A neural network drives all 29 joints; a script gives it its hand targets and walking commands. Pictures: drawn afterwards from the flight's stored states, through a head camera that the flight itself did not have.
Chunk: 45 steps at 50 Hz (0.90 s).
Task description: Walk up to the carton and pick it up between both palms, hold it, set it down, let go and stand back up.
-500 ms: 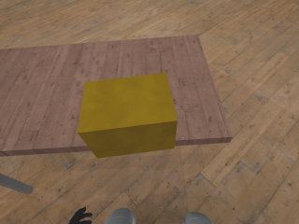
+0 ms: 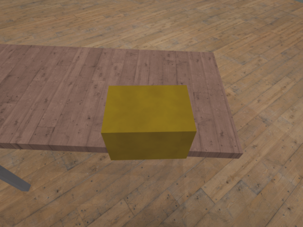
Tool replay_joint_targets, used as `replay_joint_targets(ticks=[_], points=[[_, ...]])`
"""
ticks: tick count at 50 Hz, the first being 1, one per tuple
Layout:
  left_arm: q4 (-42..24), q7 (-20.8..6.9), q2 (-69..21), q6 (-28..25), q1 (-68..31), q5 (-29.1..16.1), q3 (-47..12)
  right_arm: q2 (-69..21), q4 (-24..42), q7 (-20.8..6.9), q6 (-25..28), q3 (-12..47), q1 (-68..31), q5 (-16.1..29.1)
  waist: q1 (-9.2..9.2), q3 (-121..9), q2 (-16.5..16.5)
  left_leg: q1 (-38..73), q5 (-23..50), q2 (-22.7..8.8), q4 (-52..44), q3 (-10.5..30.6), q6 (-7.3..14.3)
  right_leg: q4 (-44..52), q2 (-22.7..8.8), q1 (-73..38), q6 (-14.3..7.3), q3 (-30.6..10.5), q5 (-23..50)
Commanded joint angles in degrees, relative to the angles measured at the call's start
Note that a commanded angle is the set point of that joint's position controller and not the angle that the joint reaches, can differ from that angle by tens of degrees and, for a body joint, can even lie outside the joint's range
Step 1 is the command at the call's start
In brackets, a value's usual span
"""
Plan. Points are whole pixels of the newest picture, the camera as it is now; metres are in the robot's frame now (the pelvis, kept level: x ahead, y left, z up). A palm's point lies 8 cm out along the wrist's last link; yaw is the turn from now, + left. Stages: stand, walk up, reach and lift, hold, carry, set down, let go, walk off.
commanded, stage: walk up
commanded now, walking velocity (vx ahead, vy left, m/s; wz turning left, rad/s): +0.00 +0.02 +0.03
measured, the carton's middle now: (148, 123) +0.39 +0.03 +0.01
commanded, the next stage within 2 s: stand in 0.36 s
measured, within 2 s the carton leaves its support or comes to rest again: neither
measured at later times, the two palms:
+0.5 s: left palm out of the picture +0.01 +0.27 -0.16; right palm out of the picture +0.00 -0.17 -0.15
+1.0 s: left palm out of the picture -0.03 +0.25 -0.15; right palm out of the picture -0.03 -0.15 -0.14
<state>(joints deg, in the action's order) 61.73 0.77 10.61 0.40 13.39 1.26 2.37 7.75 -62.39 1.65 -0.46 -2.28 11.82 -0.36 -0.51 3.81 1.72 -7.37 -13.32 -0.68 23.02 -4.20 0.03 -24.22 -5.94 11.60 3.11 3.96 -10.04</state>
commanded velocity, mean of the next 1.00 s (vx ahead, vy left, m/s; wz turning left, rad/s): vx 0.00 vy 0.02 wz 0.01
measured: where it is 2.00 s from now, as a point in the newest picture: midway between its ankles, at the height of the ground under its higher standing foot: outside the picture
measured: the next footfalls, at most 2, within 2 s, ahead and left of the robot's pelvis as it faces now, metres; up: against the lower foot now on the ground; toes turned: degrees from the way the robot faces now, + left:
right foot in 0.48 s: +0.03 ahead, -0.09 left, +0.00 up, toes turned +3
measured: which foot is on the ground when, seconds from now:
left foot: down 0.00-1.00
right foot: down 0.00-0.26, up 0.28-0.46, down 0.48-1.00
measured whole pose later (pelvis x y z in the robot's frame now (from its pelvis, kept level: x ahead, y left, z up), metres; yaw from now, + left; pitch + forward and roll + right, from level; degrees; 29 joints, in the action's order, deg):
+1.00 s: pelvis -0.01 +0.06 +0.00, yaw +0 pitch -2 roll +0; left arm 68.3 2.0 5.9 0.0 15.7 0.7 0.6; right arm 5.9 -67.6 2.1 0.8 0.0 16.7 -0.4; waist 0.2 2.7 1.4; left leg -6.3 -11.2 2.6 19.3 -5.7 4.1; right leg -21.0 -3.4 7.5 2.1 3.0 -11.2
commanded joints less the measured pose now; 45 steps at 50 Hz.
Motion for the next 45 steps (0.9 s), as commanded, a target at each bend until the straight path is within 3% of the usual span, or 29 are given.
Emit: replay_joint_targets(ticks=[1, 2, 3, 6, 8, 9, 10, 11, 12, 13, 14, 15, 16, 17, 18, 19, 21, 22, 24, 25, 26, 27, 29, 32, 45], points=[[-2.03, 0.55, 5.26, -1.22, 0.57, -0.02, 0.48, 7.24, 0.45, -0.19, 0.70, -1.08, 3.01, 0.08, 0.79, -1.13, -2.18, -1.02, 3.20, -5.32, -7.43, 3.99, 0.83, 5.58, -2.62, -1.67, -1.11, -1.72, 3.60], [-1.77, 0.70, 5.48, -1.27, 0.83, -0.26, 0.39, 7.18, 0.24, -0.27, 0.71, -0.77, 2.38, 0.08, 0.52, -0.75, -1.55, -0.97, 3.42, -5.45, -7.58, 3.87, 0.90, 5.51, -2.53, -1.06, -1.06, -1.39, 3.26], [-3.03, 1.26, 8.72, -1.39, 0.77, 0.46, 1.48, 10.78, -0.02, -0.11, -0.02, -2.21, 1.83, -0.03, -0.84, 0.04, -4.18, -3.34, 2.54, -3.80, -4.19, 0.38, 0.39, 4.56, -5.85, -1.48, -1.12, -2.58, 5.10], [-2.75, 2.27, 11.24, -0.77, 3.56, 0.52, 2.56, 9.82, 1.37, -0.37, -1.08, -2.42, 1.90, -0.54, -1.52, -0.38, 5.14, -5.92, -0.45, -2.70, 2.96, -0.33, -0.44, 5.42, -10.11, 1.29, -2.93, -6.83, 1.02], [-2.67, 3.03, 12.54, -0.04, 5.51, 0.92, 3.32, 8.76, 2.94, -1.05, -1.60, -2.53, 1.97, -0.73, -2.55, -0.06, 12.48, -9.54, -5.73, -1.69, 15.41, 0.69, -1.40, 8.53, -16.12, 3.96, -6.94, -14.35, -0.70], [-3.09, 3.09, 12.38, 0.16, 4.07, 1.05, 3.44, 7.73, 3.53, -1.19, -1.68, -2.22, 3.03, -0.89, -1.87, -0.97, 15.01, -8.88, -8.30, -2.08, 19.26, 1.59, -1.29, 8.61, -17.20, 6.75, -8.55, -15.46, -0.01], [-3.68, 2.89, 10.94, 0.21, 0.78, 1.21, 3.05, 6.14, 3.71, -1.11, -1.48, -1.64, 4.94, -0.79, 0.21, -1.24, 15.15, -5.98, -9.12, -2.85, 15.63, 2.42, -0.89, 7.70, -15.48, 9.95, -8.32, -13.41, -0.12], [-4.36, 2.45, 8.99, 0.30, -2.88, 1.10, 2.57, 4.98, 3.15, -0.93, -0.95, -1.10, 7.71, -0.60, 2.61, -1.21, 14.14, -1.44, -5.69, -3.50, 6.71, 3.07, -0.27, 5.38, -11.92, 13.01, -6.39, -9.77, -1.63], [-3.98, 2.03, 6.58, 0.37, -2.89, 1.04, 2.08, 6.94, 2.40, -0.82, -0.03, -1.31, 9.93, -0.56, 3.57, -2.21, 6.40, 2.66, -1.10, -5.73, -2.63, 6.30, -0.27, -1.58, -6.87, 14.51, -3.78, -5.31, -3.48], [-4.97, 1.87, 1.20, 0.64, -2.15, 0.22, 0.44, 11.95, 2.53, -0.69, 0.77, -2.08, 9.93, -0.88, 3.96, -2.75, -13.05, 0.14, -0.74, -13.67, -9.87, 16.32, 2.23, -9.83, 1.68, 16.99, -0.67, 1.34, -13.71], [-5.02, 1.86, 2.01, 1.16, -2.98, 0.21, 0.64, 12.92, 1.86, -0.67, 1.00, -1.74, 10.42, -1.09, 4.47, -0.67, -17.07, -2.89, 0.47, -16.46, -12.12, 21.34, 4.97, -13.86, 1.83, 16.62, -0.89, -0.77, -19.35], [-4.79, 1.47, 3.32, 1.52, -2.67, -0.09, 1.00, 11.35, 2.18, -0.39, 0.98, -0.97, 8.28, -0.99, 2.83, -0.09, -15.07, -3.30, -0.06, -16.33, -12.44, 20.06, 6.94, -18.83, 1.43, 16.01, -1.88, -3.29, -20.05], [-3.02, 0.86, 3.24, 1.78, -0.74, -0.25, 1.09, 9.07, 2.96, -0.17, 1.27, -0.02, 5.80, -1.28, 1.24, 0.36, -8.82, -4.34, 2.89, -16.16, -11.85, 19.36, 7.94, -21.52, 1.30, 14.37, -2.50, -4.74, -18.37], [-1.81, 0.58, 2.53, 1.90, 1.62, -0.30, 0.99, 8.45, 3.75, -0.04, 1.72, 0.52, 3.53, -1.23, -0.35, -0.25, -6.19, -4.53, 6.46, -15.86, -11.57, 17.49, 8.14, -22.74, 1.15, 12.92, -3.04, -5.23, -16.12], [-1.00, 0.35, 1.69, 1.73, 3.60, -0.21, 0.65, 8.69, 4.37, 0.08, 2.01, 0.85, 0.94, -0.92, -1.81, -1.47, -6.76, -5.12, 9.61, -14.07, -10.74, 13.87, 8.19, -22.05, 0.77, 9.97, -3.06, -4.92, -14.57], [-1.52, 0.33, 1.85, 1.16, 3.38, -0.09, 0.51, 9.36, 4.33, 0.32, 1.87, 0.60, -1.19, -0.40, -3.02, -2.16, -10.81, -6.55, 11.36, -10.63, -8.88, 8.85, 7.63, -20.27, 0.30, 6.30, -2.97, -3.47, -12.18], [-1.46, 0.58, 3.05, 0.59, 3.22, -0.36, 0.37, 7.76, 3.65, 0.45, 1.74, 0.83, -0.64, -0.44, -1.89, -2.66, -11.58, -4.69, 15.40, -10.07, -6.56, 7.80, 8.34, -15.07, 1.09, 4.27, -2.89, -1.97, -11.20], [-1.23, 0.85, 3.09, 0.39, 3.23, -0.43, 0.26, 7.22, 2.83, 0.48, 1.60, 0.97, 0.74, -0.52, -1.47, -2.30, -10.01, -4.00, 17.99, -10.51, -5.17, 8.20, 8.53, -9.89, 1.37, 2.74, -3.06, -1.65, -8.90], [-0.07, 1.38, 3.13, -0.33, 6.55, -0.20, -0.03, 7.33, 1.45, 0.39, 1.39, 0.79, 2.14, -0.17, -2.10, -2.65, -5.97, -4.99, 16.31, -9.91, -2.53, 8.22, 6.74, 3.31, -0.19, -3.92, -3.95, -3.50, 3.86], [0.01, 1.56, 4.74, -0.87, 6.38, 0.04, 0.07, 6.13, 0.85, 0.19, 1.37, 0.78, 4.32, 0.06, -0.46, -3.09, -1.18, -6.22, 12.58, -7.57, -1.48, 6.79, 4.99, 5.78, -3.90, -7.33, -4.42, -7.72, 10.58], [0.28, 1.43, 5.73, -1.11, 3.08, -0.27, 0.27, 3.41, -0.06, 0.14, 1.13, 1.17, 5.80, 0.16, 1.25, -1.55, 7.32, -3.14, 7.52, -4.20, -3.83, 4.59, 3.09, 6.75, -5.42, -2.09, -5.48, -10.75, 12.33], [0.48, 1.28, 3.65, -1.33, 1.97, -0.36, -0.29, 4.17, -1.23, 0.32, 0.99, 0.93, 6.08, 0.07, 1.40, -0.93, 7.58, 0.00, 6.98, -4.49, -4.69, 4.96, 2.65, 6.62, -4.28, -0.63, -5.18, -8.92, 11.58], [1.03, 1.43, 1.63, -1.41, 2.26, -0.36, -0.93, 5.60, -2.34, 0.18, 1.15, 0.45, 5.32, 0.07, 1.16, -1.12, 2.72, 1.99, 8.77, -4.90, -6.22, 5.47, 3.01, 6.81, -2.70, -1.27, -4.54, -7.08, 8.43], [2.37, 1.65, 1.26, -1.23, 3.02, -0.76, -0.86, 4.54, -3.25, 0.04, 1.29, 0.96, 5.96, -0.02, 1.13, -0.32, -0.09, 2.20, 7.78, -5.20, -8.14, 6.45, 3.09, 7.64, -1.43, -1.79, -4.00, -5.76, 3.48], [4.99, 1.42, 0.01, -0.92, 5.19, -0.64, -1.20, 3.98, -3.98, 0.68, 1.64, 1.55, 7.69, -0.04, 0.62, 2.34, -1.62, -0.97, 1.78, -5.30, -9.96, 7.01, 3.25, 6.94, -0.64, -0.80, -3.14, -4.67, 1.26]])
